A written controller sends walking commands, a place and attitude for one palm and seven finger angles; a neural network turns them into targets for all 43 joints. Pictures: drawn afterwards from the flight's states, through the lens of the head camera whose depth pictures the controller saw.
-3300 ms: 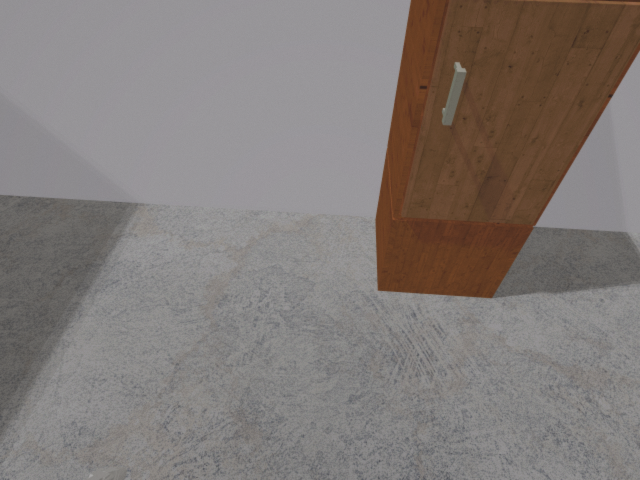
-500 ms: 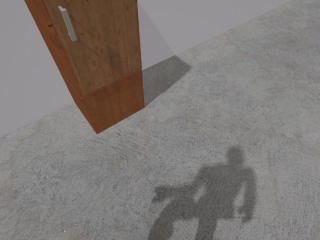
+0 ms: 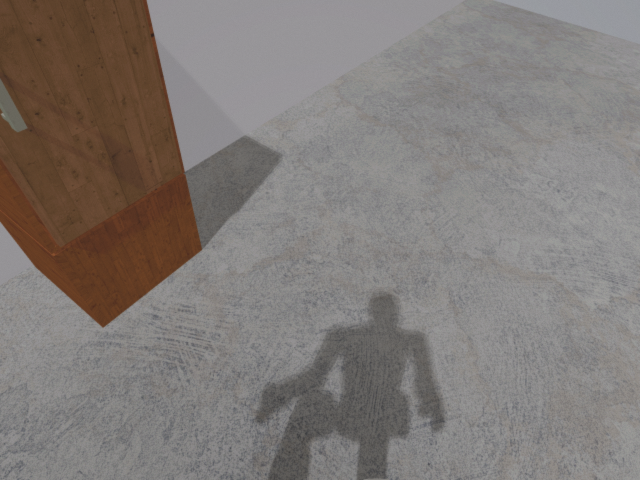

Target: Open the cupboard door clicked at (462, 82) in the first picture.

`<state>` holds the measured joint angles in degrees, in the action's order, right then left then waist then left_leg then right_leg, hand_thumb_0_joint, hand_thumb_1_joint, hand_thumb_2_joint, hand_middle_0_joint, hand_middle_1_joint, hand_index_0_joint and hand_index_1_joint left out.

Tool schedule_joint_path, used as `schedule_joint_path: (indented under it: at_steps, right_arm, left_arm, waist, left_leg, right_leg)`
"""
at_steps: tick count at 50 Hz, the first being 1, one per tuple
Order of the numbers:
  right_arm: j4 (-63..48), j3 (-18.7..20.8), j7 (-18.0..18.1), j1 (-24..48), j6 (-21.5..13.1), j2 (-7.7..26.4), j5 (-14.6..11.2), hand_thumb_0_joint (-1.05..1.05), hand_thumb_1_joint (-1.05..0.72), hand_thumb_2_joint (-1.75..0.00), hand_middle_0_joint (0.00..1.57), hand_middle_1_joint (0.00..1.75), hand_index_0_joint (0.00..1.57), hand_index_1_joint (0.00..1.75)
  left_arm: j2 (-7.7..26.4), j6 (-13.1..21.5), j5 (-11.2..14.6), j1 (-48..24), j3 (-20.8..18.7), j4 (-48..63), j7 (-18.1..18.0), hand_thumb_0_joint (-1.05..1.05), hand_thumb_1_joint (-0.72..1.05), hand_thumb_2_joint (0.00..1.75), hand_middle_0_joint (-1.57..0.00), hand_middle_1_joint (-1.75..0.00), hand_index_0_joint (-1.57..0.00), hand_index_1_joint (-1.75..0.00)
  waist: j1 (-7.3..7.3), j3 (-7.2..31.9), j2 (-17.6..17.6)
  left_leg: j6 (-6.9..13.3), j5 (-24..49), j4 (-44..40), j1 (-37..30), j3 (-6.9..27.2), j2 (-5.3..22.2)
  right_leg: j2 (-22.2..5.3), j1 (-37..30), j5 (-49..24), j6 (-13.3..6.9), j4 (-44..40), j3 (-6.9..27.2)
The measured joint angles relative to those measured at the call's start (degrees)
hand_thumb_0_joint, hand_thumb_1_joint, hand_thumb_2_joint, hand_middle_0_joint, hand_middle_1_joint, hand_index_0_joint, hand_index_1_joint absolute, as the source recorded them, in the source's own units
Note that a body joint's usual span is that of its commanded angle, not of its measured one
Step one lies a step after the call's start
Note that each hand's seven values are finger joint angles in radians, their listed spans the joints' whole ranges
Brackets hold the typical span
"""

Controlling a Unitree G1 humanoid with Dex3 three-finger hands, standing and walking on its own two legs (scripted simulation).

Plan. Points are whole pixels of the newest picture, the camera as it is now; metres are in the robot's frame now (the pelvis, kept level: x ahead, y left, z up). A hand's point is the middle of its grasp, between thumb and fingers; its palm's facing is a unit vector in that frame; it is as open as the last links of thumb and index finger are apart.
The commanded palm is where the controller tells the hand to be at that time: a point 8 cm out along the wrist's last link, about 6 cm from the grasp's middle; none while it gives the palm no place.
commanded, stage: walk to a spot facing it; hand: left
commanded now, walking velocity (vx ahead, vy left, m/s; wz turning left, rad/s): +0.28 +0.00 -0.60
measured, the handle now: out of the picture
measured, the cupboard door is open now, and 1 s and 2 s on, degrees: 0 0 0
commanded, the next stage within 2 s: turn to face it in 1.16 s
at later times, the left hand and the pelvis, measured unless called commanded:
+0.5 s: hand (278, 364) +0.33 +0.08 -0.17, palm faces -0.31 -0.94 -0.18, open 7.3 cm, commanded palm none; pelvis +0.15 -0.06 -0.02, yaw -17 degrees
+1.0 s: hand (294, 272) +0.52 +0.07 -0.17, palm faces -0.48 -0.86 -0.16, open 7.4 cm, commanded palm none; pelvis +0.37 -0.07 +0.01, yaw -34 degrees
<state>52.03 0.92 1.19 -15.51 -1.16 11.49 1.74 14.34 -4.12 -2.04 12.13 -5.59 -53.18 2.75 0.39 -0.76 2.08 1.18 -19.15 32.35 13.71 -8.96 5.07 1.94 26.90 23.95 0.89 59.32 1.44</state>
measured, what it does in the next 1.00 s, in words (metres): walks ahead, turning right: right foot, then left foot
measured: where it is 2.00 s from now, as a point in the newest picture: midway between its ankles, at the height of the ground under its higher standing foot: (376, 404)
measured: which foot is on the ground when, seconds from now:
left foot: down 0.00-0.38, up 0.40-0.74, down 0.76-1.00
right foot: up 0.00-0.38, down 0.40-0.76, up 0.78-1.00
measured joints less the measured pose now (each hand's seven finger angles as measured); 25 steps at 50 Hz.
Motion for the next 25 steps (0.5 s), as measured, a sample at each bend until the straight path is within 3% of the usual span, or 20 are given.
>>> schedule_joint_path:
  at_steps: [4,11,15,19,20,21,23,25]
  right_arm:
    - [2.1,-0.1,0.3,-3.1,-0.7,-1.0,-0.2,0.01,-0.91,-0.90,0.20,0.30,0.20,0.30]
    - [5.5,0.6,0.2,-7.1,-1.6,-2.3,-0.1,0.01,-0.90,-0.90,0.20,0.30,0.20,0.30]
    - [7.4,1.1,-0.1,-8.9,-1.3,-2.3,0.3,0.01,-0.90,-0.90,0.20,0.30,0.20,0.30]
    - [8.7,1.5,-0.6,-11.2,-0.7,-1.9,0.1,0.01,-0.90,-0.90,0.20,0.30,0.20,0.30]
    - [8.9,1.5,-0.9,-11.9,-0.4,-2.1,-0.3,0.01,-0.90,-0.90,0.20,0.30,0.20,0.30]
    - [9.2,1.4,-1.1,-11.5,0.3,-2.0,-0.7,0.01,-0.90,-0.90,0.20,0.30,0.20,0.30]
    - [9.3,1.5,-1.0,-9.1,1.5,-1.7,-1.0,0.01,-0.91,-0.90,0.20,0.30,0.20,0.30]
    - [8.3,1.8,-0.9,-6.1,1.7,-1.2,-0.8,0.02,-0.91,-0.90,0.20,0.30,0.20,0.30]
  left_arm:
    - [-0.1,0.7,-0.2,0.6,-0.5,-0.2,0.9,0.01,0.91,0.90,-0.20,-0.30,-0.20,-0.30]
    - [-1.4,0.4,-0.3,-1.4,0.0,-1.4,1.1,0.01,0.91,0.90,-0.20,-0.30,-0.20,-0.30]
    - [-2.4,0.8,-0.2,-4.5,0.6,-1.6,1.2,0.01,0.91,0.90,-0.20,-0.30,-0.20,-0.30]
    - [-2.8,2.9,-0.2,-7.2,1.2,-0.5,1.2,0.01,0.91,0.90,-0.20,-0.30,-0.20,-0.30]
    - [-2.4,4.1,-0.2,-7.6,1.3,0.0,1.1,0.01,0.91,0.90,-0.20,-0.30,-0.20,-0.30]
    - [-2.3,5.3,0.1,-7.9,1.3,0.3,0.7,0.01,0.91,0.90,-0.20,-0.30,-0.20,-0.30]
    - [-2.3,6.3,1.0,-7.4,1.4,0.6,-0.2,0.00,0.91,0.90,-0.20,-0.30,-0.20,-0.30]
    - [-2.4,6.3,1.1,-5.8,1.6,0.1,-1.0,0.00,0.91,0.90,-0.20,-0.30,-0.20,-0.30]
  waist:
    - [-0.38,0.2,-0.4]
    - [0.86,-1.8,-0.7]
    - [2.40,-3.7,-1.2]
    - [3.20,-4.9,-2.5]
    - [3.00,-4.8,-2.0]
    - [2.59,-5.2,-2.0]
    - [2.19,-5.5,-1.9]
    - [1.83,-5.1,-2.1]
  left_leg:
    - [-0.3,2.0,-7.2,-5.2,-2.9,1.0]
    - [-1.6,0.1,-11.0,-11.4,-8.6,2.2]
    - [-3.4,-3.3,-9.5,-14.1,-11.8,3.4]
    - [-5.8,-9.3,-1.4,-14.8,-14.0,6.8]
    - [-5.6,-10.6,5.8,-12.5,-13.1,8.1]
    - [-5.5,-11.8,15.8,-8.6,-9.4,8.6]
    - [-4.9,-11.0,33.6,0.0,-1.2,7.0]
    - [-4.6,-6.5,41.0,7.1,2.6,6.0]
  right_leg:
    - [-3.0,4.2,-7.3,1.2,7.2,-3.2]
    - [-7.0,5.3,-9.7,2.1,-3.3,-5.8]
    - [-6.9,3.5,-9.0,0.8,-13.1,-7.9]
    - [-3.9,-1.9,-7.8,-2.4,-22.7,-10.7]
    - [-3.6,-3.2,-11.3,-3.8,-24.4,-10.9]
    - [-3.3,-2.6,-11.8,-4.4,-22.0,-10.6]
    - [-2.6,-3.5,-8.4,-4.5,-19.6,-9.9]
    - [-1.6,-6.3,-7.2,-4.0,-21.9,-8.7]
